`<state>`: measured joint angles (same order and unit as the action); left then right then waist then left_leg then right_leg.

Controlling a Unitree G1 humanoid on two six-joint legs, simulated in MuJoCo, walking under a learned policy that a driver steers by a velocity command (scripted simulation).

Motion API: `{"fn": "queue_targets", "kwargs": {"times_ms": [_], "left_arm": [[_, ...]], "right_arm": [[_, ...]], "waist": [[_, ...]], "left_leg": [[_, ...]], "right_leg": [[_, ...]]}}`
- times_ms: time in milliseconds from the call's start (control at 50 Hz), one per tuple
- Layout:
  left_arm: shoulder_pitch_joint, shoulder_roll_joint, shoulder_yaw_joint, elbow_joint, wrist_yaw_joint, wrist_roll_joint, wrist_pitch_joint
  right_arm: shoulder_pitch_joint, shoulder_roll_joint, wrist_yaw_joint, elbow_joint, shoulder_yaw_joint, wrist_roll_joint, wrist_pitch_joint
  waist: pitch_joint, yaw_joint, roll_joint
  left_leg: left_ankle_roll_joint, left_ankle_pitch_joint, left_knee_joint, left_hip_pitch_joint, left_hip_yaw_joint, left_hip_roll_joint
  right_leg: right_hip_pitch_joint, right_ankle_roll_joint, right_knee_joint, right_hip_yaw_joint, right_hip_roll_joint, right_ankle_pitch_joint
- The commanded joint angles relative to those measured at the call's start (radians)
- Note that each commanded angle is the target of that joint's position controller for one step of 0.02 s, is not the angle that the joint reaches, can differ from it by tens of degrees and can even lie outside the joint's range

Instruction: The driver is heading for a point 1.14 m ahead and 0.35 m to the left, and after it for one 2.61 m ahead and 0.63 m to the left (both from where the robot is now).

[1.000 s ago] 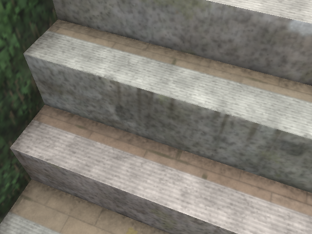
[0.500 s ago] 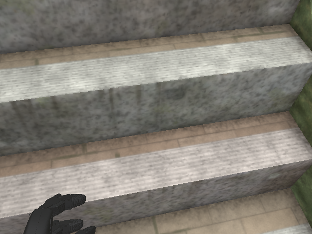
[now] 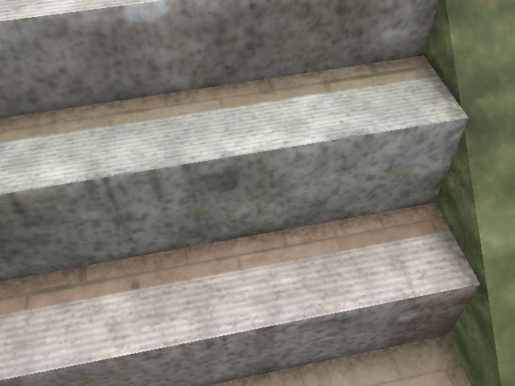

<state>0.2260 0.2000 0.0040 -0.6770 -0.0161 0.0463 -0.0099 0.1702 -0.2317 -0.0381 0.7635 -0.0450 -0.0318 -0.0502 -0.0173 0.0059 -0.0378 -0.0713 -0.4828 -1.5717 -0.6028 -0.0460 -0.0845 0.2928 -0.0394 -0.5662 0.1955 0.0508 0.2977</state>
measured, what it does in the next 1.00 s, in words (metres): steps to the left, turning left: left foot, then right foot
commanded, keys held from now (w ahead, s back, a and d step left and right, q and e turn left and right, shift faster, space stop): w+q+shift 0.60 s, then w+e+shift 0.40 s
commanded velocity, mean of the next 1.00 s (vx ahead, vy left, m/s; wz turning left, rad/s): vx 0.07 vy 0.18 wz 0.49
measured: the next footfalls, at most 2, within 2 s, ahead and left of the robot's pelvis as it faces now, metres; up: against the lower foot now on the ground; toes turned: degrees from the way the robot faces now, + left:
left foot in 0.38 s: +0.00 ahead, +0.14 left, +0.00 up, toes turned +24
right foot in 0.72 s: +0.07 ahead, -0.02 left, +0.00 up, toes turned +36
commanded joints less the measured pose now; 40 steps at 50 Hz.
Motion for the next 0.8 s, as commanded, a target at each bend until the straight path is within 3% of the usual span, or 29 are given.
{"fn": "queue_targets", "kwargs": {"times_ms": [20, 40, 100, 140, 200, 220, 240, 280, 300, 320, 360, 380, 400, 420, 440, 460, 480, 500, 560, 620, 640, 660, 680, 700, 720, 740, 760, 780, 800], "left_arm": [[-0.074, 0.127, 0.034, 0.125, -0.035, 0.002, -0.029], [-0.067, 0.128, 0.033, 0.127, -0.044, 0.003, -0.025], [-0.062, 0.139, 0.036, 0.137, -0.078, -0.005, -0.006], [-0.085, 0.152, 0.043, 0.138, -0.086, -0.005, 0.002], [-0.156, 0.183, 0.051, 0.151, -0.068, 0.022, -0.004], [-0.172, 0.199, 0.055, 0.148, -0.056, 0.011, -0.004], [-0.216, 0.197, 0.052, 0.154, -0.048, 0.014, -0.005], [-0.214, 0.208, 0.058, 0.142, -0.038, 0.001, 0.001], [-0.174, 0.225, 0.066, 0.125, -0.039, -0.007, 0.012], [-0.15, 0.233, 0.07, 0.098, -0.039, -0.019, 0.027], [-0.077, 0.23, 0.075, 0.038, -0.043, -0.06, 0.054], [-0.068, 0.233, 0.081, 0.031, -0.05, -0.065, 0.059], [-0.163, 0.206, 0.067, 0.103, -0.055, -0.02, 0.04], [-0.274, 0.136, 0.043, 0.135, -0.049, -0.034, 0.006], [-0.296, 0.118, 0.044, 0.115, -0.028, -0.066, -0.023], [-0.285, 0.085, 0.038, 0.096, -0.016, -0.068, -0.038], [-0.244, 0.064, 0.03, 0.087, -0.024, -0.049, -0.042], [-0.208, 0.062, 0.029, 0.084, -0.033, -0.045, -0.041], [-0.124, 0.079, 0.032, 0.07, -0.052, -0.038, -0.023], [0.019, 0.086, 0.024, 0.036, -0.084, -0.039, -0.005], [0.107, 0.107, 0.037, 0.009, -0.102, -0.052, 0.002], [0.262, 0.131, 0.061, -0.04, -0.119, -0.048, 0.007], [0.379, 0.14, 0.079, -0.088, -0.126, -0.045, 0.004], [0.356, 0.135, 0.089, -0.104, -0.112, -0.021, -0.004], [0.259, 0.139, 0.075, -0.077, -0.11, 0.0, -0.011], [0.211, 0.093, 0.038, -0.02, -0.106, 0.013, -0.013], [0.091, 0.201, 0.062, 0.056, -0.103, -0.019, -0.027], [-0.025, 0.177, 0.062, 0.089, -0.097, -0.053, -0.024], [-0.039, 0.191, 0.075, 0.092, -0.098, -0.058, -0.012]], "right_arm": [[-0.015, -0.09, -0.018, -0.125, -0.035, 0.005, 0.007], [-0.031, -0.085, -0.019, -0.15, -0.036, 0.006, 0.003], [-0.118, -0.032, 0.0, -0.24, -0.015, 0.035, -0.011], [-0.134, -0.003, 0.014, -0.263, 0.001, 0.033, -0.014], [-0.145, 0.008, 0.027, -0.276, 0.011, 0.013, -0.014], [-0.114, 0.004, 0.025, -0.279, 0.01, 0.02, -0.022], [-0.099, 0.0, 0.022, -0.266, 0.008, 0.035, -0.025], [-0.1, -0.026, 0.033, -0.263, -0.005, 0.024, -0.016], [-0.121, -0.034, 0.042, -0.275, -0.01, 0.01, -0.008], [-0.133, -0.038, 0.05, -0.271, -0.015, 0.003, 0.002], [-0.065, -0.068, 0.06, -0.234, -0.035, 0.011, 0.015], [0.03, -0.135, 0.058, -0.221, -0.064, 0.022, 0.023], [0.123, -0.25, 0.052, -0.219, -0.096, 0.022, 0.018], [0.161, -0.267, 0.052, -0.242, -0.101, 0.047, 0.007], [0.122, -0.261, 0.046, -0.259, -0.098, 0.059, 0.016], [0.055, -0.257, 0.037, -0.283, -0.095, 0.049, 0.022], [-0.008, -0.241, 0.03, -0.308, -0.089, 0.024, 0.014], [-0.044, -0.219, 0.026, -0.318, -0.077, 0.015, 0.01], [-0.066, -0.155, 0.042, -0.348, -0.042, 0.035, 0.003], [-0.1, -0.147, 0.064, -0.374, -0.024, 0.054, -0.006], [-0.118, -0.141, 0.074, -0.385, -0.015, 0.067, -0.003], [-0.157, -0.136, 0.084, -0.399, -0.008, 0.074, 0.004], [-0.193, -0.098, 0.096, -0.398, 0.009, 0.069, 0.009], [-0.157, -0.032, 0.108, -0.39, 0.025, 0.052, 0.015], [-0.115, 0.027, 0.112, -0.402, 0.037, 0.077, 0.029], [0.08, 0.034, 0.132, -0.343, 0.034, 0.096, 0.053], [0.313, -0.049, 0.136, -0.292, 0.0, 0.07, 0.043], [0.223, -0.123, 0.127, -0.306, -0.014, 0.054, 0.036], [0.069, -0.137, 0.108, -0.361, -0.006, 0.03, 0.026]], "waist": [[0.109, -0.012, 0.114], [0.092, -0.02, 0.115], [0.052, -0.033, 0.121], [0.062, -0.027, 0.145], [0.1, -0.017, 0.148], [0.114, -0.005, 0.183], [0.156, 0.011, 0.2], [0.17, 0.002, 0.192], [0.159, -0.014, 0.191], [0.163, -0.02, 0.173], [0.146, -0.005, 0.102], [0.16, 0.035, -0.021], [0.204, 0.06, -0.234], [0.239, 0.104, -0.286], [0.254, 0.098, -0.192], [0.201, 0.074, -0.118], [0.141, 0.042, -0.07], [0.112, 0.011, -0.059], [0.077, -0.007, -0.076], [0.131, -0.054, -0.125], [0.136, -0.086, -0.151], [0.146, -0.145, -0.191], [0.139, -0.192, -0.163], [0.126, -0.152, 0.0], [0.086, -0.051, 0.147], [0.106, 0.026, 0.124], [0.128, 0.127, 0.273], [-0.006, 0.125, 0.16], [-0.077, 0.096, 0.08]], "left_leg": [[-0.02, 0.116, -0.189, -0.184, 0.068, 0.001], [-0.02, 0.148, -0.182, -0.208, 0.063, 0.0], [-0.041, 0.203, -0.038, -0.254, 0.055, -0.012], [-0.042, 0.186, 0.144, -0.2, 0.03, -0.03], [-0.019, 0.091, 0.379, -0.011, -0.029, -0.024], [-0.009, 0.049, 0.419, 0.006, -0.037, -0.028], [0.013, 0.068, 0.431, 0.038, -0.051, -0.029], [0.032, 0.056, 0.547, 0.051, -0.059, -0.031], [0.046, 0.055, 0.688, 0.046, -0.07, -0.021], [0.067, 0.113, 0.837, 0.084, -0.111, 0.013], [0.122, 0.225, 1.108, 0.184, -0.125, 0.082], [0.169, 0.51, 1.118, 0.331, 0.0, 0.058], [0.319, 0.979, 1.014, 0.586, 0.344, -0.101], [0.476, 0.725, 1.144, 0.672, 0.601, -0.177], [0.507, 0.501, 1.197, 0.664, 0.624, -0.2], [0.457, 0.316, 1.187, 0.608, 0.571, -0.166], [0.388, 0.265, 1.165, 0.519, 0.501, -0.117], [0.354, 0.296, 1.162, 0.439, 0.463, -0.087], [0.338, 0.395, 1.164, 0.302, 0.425, -0.017], [0.311, 0.479, 1.145, 0.239, 0.373, 0.004], [0.301, 0.538, 1.119, 0.179, 0.348, -0.003], [0.283, 0.696, 1.018, 0.08, 0.325, -0.003], [0.231, 0.777, 0.848, 0.053, 0.254, 0.052], [0.163, 0.421, 0.546, 0.002, 0.192, 0.167], [0.078, -0.059, 0.076, -0.162, 0.234, 0.245], [0.023, -0.103, -0.3, -0.201, 0.347, 0.301], [-0.023, -0.069, -0.451, -0.212, 0.35, 0.279], [-0.065, 0.005, -0.55, -0.288, 0.325, 0.218], [-0.069, 0.088, -0.474, -0.355, 0.306, 0.194]], "right_leg": [[-0.176, -0.2, 0.176, -0.21, 0.34, -0.556], [-0.172, -0.201, 0.187, -0.2, 0.346, -0.465], [-0.162, -0.196, 0.197, -0.148, 0.36, -0.421], [-0.157, -0.182, 0.194, -0.08, 0.343, -0.426], [-0.087, -0.172, 0.187, -0.003, 0.331, -0.432], [-0.103, -0.173, 0.175, -0.008, 0.349, -0.443], [-0.108, -0.182, 0.155, -0.021, 0.373, -0.495], [-0.185, -0.169, 0.113, -0.011, 0.404, -0.622], [-0.25, -0.149, 0.093, 0.002, 0.396, -0.634], [-0.294, -0.12, 0.065, 0.016, 0.394, -0.65], [-0.337, -0.054, -0.059, 0.065, 0.345, -0.68], [-0.207, -0.012, -0.219, 0.077, 0.295, -0.509], [0.177, 0.095, -0.443, 0.095, 0.139, -0.119], [0.442, 0.147, -0.749, -0.011, -0.002, 0.35], [0.538, 0.127, -0.948, -0.142, -0.023, 0.372], [0.586, 0.101, -1.009, -0.198, -0.015, 0.291], [0.581, 0.087, -1.001, -0.215, -0.009, 0.211], [0.551, 0.077, -0.99, -0.207, -0.025, 0.183], [0.397, 0.055, -0.863, -0.156, -0.089, 0.096], [0.146, 0.027, -0.574, -0.122, -0.106, 0.131], [0.007, 0.023, -0.45, -0.098, -0.098, 0.175], [-0.18, 0.017, -0.368, -0.103, -0.074, 0.111], [-0.293, -0.003, -0.096, -0.138, -0.042, -0.034], [-0.359, -0.034, 0.109, -0.329, 0.049, -0.282], [-0.303, -0.094, 0.066, -0.642, 0.239, -0.752], [-0.185, -0.218, 0.078, -0.829, 0.366, -1.193], [-0.104, -0.373, 0.205, -1.126, 0.479, -0.893], [-0.021, -0.36, 0.211, -1.076, 0.405, -0.451], [0.012, -0.298, 0.206, -0.946, 0.306, 0.015]]}}
Over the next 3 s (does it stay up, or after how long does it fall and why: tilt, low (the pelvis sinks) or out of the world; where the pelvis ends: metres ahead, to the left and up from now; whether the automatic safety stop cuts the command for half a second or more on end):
stays up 0.00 0.16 0.00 its command is cut before an obstacle from the start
